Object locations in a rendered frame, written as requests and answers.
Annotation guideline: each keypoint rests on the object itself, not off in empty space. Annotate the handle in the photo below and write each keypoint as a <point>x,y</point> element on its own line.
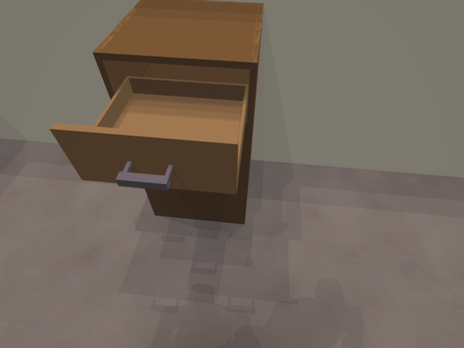
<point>144,181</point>

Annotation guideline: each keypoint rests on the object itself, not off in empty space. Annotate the drawer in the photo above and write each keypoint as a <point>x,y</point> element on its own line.
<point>196,126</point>

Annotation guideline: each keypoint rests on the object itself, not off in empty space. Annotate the cabinet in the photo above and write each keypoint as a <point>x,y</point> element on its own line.
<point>213,41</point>

